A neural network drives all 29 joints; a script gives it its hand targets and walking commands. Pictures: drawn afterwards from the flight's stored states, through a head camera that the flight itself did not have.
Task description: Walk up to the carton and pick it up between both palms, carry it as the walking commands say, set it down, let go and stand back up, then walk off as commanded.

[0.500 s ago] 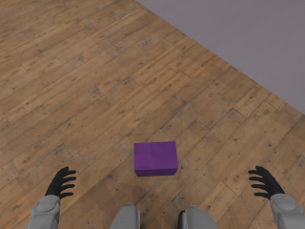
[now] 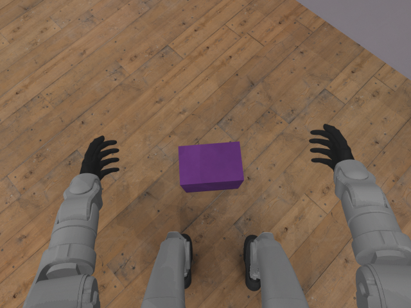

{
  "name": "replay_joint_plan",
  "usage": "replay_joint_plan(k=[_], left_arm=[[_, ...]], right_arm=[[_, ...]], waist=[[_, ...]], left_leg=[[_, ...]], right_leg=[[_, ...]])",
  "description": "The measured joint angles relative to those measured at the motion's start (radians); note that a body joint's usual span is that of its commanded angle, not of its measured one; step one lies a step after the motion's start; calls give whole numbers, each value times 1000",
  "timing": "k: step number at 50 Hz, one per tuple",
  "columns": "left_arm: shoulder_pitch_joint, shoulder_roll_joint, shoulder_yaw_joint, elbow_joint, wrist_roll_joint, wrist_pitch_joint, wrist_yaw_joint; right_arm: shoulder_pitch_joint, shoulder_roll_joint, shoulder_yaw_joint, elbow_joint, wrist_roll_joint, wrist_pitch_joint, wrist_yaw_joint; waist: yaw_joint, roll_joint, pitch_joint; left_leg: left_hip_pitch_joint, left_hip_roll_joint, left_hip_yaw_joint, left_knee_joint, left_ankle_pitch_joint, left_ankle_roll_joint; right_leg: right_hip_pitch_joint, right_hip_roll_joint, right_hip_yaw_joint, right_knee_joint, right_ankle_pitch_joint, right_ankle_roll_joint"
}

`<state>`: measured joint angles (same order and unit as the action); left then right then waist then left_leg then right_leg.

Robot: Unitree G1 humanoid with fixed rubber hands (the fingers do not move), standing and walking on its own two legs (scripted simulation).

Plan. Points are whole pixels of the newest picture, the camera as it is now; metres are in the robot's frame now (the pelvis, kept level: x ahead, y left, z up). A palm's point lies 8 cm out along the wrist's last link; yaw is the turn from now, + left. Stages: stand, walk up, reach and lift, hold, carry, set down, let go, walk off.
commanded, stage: reach and lift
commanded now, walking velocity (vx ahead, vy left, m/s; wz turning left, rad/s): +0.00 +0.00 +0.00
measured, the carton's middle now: (210, 169) +0.47 +0.03 -0.58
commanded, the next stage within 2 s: none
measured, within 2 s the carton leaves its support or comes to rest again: neither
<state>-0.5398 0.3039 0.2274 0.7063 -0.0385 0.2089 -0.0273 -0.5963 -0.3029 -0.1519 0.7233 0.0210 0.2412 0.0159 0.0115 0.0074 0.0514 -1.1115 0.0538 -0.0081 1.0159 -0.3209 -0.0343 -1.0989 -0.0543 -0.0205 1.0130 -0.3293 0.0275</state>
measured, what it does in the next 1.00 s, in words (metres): lowers itself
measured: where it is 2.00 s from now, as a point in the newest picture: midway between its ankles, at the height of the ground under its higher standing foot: (218, 271)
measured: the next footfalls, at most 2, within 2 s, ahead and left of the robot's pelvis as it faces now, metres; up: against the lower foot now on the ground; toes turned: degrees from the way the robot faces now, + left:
none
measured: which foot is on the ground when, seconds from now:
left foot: down 0.00-1.00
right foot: down 0.00-1.00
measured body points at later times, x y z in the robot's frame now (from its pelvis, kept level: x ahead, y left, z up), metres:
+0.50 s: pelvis +0.00 +0.01 -0.04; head +0.30 +0.00 +0.30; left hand +0.49 +0.22 -0.15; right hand +0.51 -0.20 -0.15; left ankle +0.08 +0.14 -0.66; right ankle +0.07 -0.14 -0.66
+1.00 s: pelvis -0.02 +0.00 -0.15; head +0.30 +0.00 +0.17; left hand +0.47 +0.22 -0.28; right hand +0.49 -0.19 -0.29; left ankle +0.08 +0.14 -0.65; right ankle +0.07 -0.14 -0.66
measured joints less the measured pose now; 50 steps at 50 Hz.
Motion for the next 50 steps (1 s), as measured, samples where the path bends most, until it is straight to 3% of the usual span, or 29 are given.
replay_joint_plan(k=[20,32,41,50], left_arm=[[-397,-64,88,112,1,-101,38],[-361,-104,153,53,66,-132,10],[-398,-97,143,119,63,-145,22],[-438,-59,80,98,-14,-141,65]], right_arm=[[-407,3,-96,154,-7,-120,3],[-358,63,-142,74,-51,-146,9],[-392,66,-139,147,-41,-167,-17],[-422,23,-57,104,57,-155,-66]], waist=[[18,-1,-90],[11,-15,-173],[11,-17,-222],[14,-10,-168]], left_leg=[[-382,-10,22,48,36,15],[-498,-7,22,54,28,12],[-680,-7,6,255,-39,5],[-878,-5,-11,514,-107,1]], right_leg=[[-393,-7,30,57,37,11],[-514,-3,33,68,28,9],[-692,-3,33,268,-43,5],[-888,3,40,524,-109,6]])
